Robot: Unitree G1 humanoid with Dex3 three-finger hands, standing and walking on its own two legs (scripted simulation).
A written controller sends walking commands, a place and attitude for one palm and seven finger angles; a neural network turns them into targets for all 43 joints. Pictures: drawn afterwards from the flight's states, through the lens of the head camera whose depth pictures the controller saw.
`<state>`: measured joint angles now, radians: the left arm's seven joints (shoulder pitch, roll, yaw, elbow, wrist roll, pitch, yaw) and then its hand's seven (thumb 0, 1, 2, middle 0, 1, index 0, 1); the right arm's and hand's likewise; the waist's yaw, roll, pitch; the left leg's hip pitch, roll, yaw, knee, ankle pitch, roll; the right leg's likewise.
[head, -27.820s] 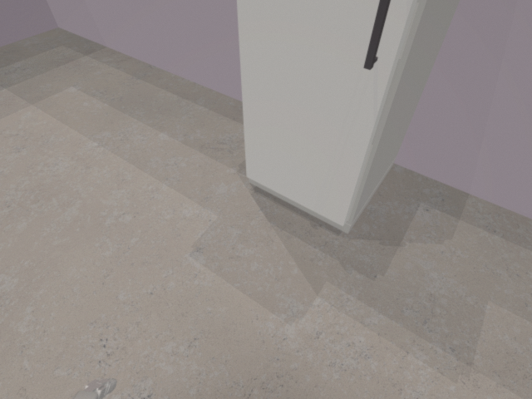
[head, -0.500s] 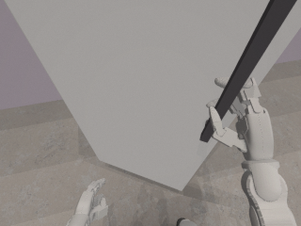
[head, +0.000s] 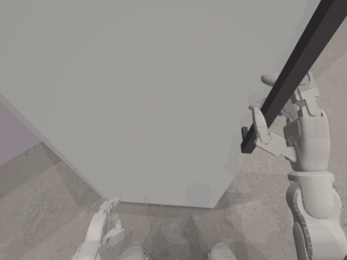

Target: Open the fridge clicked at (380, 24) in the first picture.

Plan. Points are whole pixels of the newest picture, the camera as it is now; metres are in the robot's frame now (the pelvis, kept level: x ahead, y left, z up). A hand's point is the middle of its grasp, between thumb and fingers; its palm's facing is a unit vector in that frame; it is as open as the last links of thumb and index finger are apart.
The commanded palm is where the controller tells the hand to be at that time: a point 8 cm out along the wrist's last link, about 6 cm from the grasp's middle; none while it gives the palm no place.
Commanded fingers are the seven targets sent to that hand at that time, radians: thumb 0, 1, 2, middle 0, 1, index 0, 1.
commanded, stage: walk backward, drawing the door open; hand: right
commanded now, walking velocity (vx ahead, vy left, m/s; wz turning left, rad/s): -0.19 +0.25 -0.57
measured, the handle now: (276, 85) +0.35 -0.13 +0.24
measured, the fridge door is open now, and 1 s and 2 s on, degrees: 45 67 62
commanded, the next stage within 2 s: stop walking and hold the door back in 0.54 s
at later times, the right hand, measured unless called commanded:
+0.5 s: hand (248, 194) +0.20 -0.08 +0.19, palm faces +0.44 +0.87 -0.23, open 6.9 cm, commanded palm +0.15 -0.12 +0.19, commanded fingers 0.00 -0.90 -0.90 0.45 1.40 0.45 1.40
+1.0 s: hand (228, 246) +0.14 -0.05 +0.20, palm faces +0.62 +0.76 -0.18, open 5.9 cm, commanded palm +0.11 -0.10 +0.18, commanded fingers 0.00 -0.90 -0.90 0.45 1.40 0.45 1.40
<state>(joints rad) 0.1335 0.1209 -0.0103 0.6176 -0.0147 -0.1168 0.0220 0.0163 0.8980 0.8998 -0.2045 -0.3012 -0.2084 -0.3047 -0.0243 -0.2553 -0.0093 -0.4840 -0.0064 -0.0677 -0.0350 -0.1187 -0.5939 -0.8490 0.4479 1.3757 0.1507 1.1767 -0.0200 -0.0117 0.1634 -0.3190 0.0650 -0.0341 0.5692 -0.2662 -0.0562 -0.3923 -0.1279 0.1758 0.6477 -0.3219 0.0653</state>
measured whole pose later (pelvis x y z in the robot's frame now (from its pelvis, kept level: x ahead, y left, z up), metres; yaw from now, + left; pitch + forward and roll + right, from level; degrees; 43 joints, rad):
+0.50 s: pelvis -0.02 +0.16 +0.02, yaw -19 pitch -1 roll +3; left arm 0.15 0.13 -0.03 0.60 0.00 -0.11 0.04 0.02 0.90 0.90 -0.20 -0.30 -0.21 -0.30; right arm 0.07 -0.29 -0.10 -0.46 0.04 -0.05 -0.07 -0.07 -0.62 -0.81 0.46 1.40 0.23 1.27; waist -0.02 -0.04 0.15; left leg -0.41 0.00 0.00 0.80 -0.40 -0.05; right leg -0.28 -0.12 0.08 0.46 -0.16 0.07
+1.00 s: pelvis -0.09 +0.27 +0.02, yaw -30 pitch +0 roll -1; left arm 0.16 0.28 -0.01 0.64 -0.01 -0.03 0.08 0.02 0.90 0.90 -0.20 -0.30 -0.20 -0.30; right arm -0.30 -0.30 -0.08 0.09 0.03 -0.13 -0.10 -0.06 -0.60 -0.80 0.46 1.43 0.43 1.39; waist -0.01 0.05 0.02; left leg -0.36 0.11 0.17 0.47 -0.11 0.02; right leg -0.16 0.03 -0.05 0.51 -0.45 -0.03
